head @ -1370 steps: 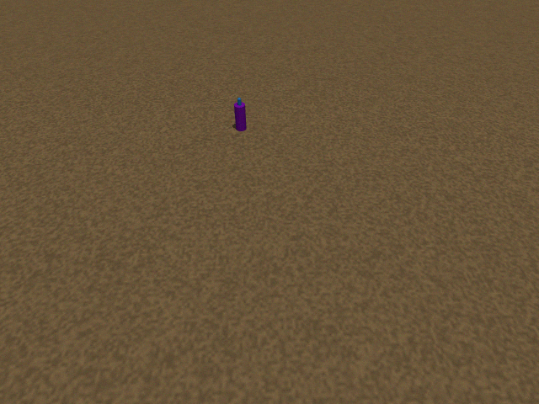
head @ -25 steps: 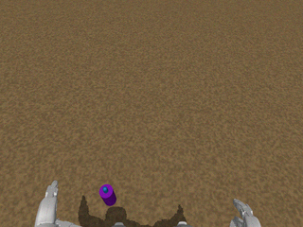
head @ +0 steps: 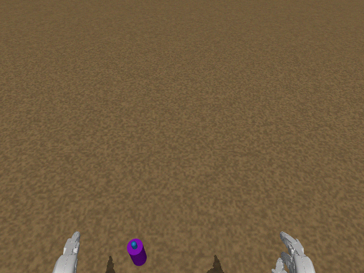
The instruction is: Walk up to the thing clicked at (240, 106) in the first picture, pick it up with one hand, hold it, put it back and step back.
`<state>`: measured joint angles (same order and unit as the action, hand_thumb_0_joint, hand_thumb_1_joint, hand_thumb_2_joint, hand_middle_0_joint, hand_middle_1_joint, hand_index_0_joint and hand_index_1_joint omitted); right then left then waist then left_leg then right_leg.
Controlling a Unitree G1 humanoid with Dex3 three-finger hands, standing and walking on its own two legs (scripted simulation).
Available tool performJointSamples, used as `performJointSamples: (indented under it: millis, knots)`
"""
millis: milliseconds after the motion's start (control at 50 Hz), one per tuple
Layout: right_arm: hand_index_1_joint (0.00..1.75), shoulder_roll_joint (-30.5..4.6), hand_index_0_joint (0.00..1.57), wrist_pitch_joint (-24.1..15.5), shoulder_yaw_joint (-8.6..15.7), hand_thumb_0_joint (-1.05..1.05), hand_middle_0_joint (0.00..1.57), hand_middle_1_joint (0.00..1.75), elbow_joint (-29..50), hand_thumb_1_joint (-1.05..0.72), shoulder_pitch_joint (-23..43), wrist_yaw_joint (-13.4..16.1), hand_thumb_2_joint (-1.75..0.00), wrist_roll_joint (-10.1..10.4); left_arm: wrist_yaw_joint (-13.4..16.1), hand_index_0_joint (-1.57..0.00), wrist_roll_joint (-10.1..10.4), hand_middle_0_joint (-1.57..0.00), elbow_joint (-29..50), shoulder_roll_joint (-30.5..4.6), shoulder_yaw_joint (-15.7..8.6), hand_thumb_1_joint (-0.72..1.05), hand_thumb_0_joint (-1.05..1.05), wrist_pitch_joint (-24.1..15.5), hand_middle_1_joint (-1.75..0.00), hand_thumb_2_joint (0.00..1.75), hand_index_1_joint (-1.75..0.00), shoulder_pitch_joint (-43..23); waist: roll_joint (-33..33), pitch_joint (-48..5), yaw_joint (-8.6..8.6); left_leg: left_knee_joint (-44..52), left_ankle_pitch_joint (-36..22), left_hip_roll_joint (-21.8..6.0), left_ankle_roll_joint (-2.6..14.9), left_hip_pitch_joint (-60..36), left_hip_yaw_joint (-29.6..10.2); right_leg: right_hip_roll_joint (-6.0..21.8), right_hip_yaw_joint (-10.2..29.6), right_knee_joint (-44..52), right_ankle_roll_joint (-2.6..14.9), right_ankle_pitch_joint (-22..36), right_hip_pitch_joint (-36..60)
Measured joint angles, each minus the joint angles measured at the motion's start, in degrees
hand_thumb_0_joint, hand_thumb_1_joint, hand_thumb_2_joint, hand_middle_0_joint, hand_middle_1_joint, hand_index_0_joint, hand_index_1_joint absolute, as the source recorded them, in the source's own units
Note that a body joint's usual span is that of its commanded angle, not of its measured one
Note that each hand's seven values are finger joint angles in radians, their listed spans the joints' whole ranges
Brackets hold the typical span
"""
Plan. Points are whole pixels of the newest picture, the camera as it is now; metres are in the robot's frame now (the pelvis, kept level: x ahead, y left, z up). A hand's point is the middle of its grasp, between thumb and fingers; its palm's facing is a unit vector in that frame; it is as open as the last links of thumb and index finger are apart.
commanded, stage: home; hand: left
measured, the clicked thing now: (136, 251) +0.38 +0.21 -0.61
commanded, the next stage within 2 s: stand in 1.42 s
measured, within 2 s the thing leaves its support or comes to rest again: neither
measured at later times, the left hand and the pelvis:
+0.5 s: hand out of the picture +0.15 +0.17 -0.05, palm faces +0.10 -0.95 -0.29, open 17.6 cm; pelvis -0.01 -0.01 +0.00, yaw +0 degrees
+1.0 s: hand out of the picture +0.16 +0.18 -0.05, palm faces +0.11 -0.95 -0.28, open 17.6 cm; pelvis -0.01 +0.00 +0.00, yaw +0 degrees
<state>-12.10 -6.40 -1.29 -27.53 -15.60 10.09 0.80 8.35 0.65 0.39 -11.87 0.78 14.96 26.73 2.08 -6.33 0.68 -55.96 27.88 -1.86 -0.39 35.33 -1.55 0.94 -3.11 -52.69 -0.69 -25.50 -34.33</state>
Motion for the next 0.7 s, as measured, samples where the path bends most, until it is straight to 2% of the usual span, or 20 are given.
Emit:
performJointSamples:
  millis: [380,700]
  knots:
    - [0.30,-0.1,0.20,-0.9,0.1,0.01,0.21,0.30,-1.2,-0.90,-1.4,0.1,-0.90,0.0,-0.5,-0.05,0.0,-0.05,-1.2,0.2,-0.2,-0.58,-0.01,-0.7,-0.04,0.03,-0.05,-0.2,0.2,0.6,0.58,1.0,-1.4,-0.3,-0.42,-0.5,0.0,-0.3,0.0,0.4,0.50,1.2,0.2]
    - [0.30,0.0,0.20,-2.1,0.0,0.01,0.21,0.30,-1.5,-0.90,-0.6,0.2,-0.90,-0.1,-0.7,-0.05,-0.1,-0.05,-0.8,0.2,-0.1,-0.56,-0.01,-1.1,-0.05,0.04,-0.06,-0.1,-0.1,0.9,0.19,0.8,-1.5,-0.2,-0.32,-0.1,0.1,-0.2,0.2,0.3,0.42,1.3,-0.2]
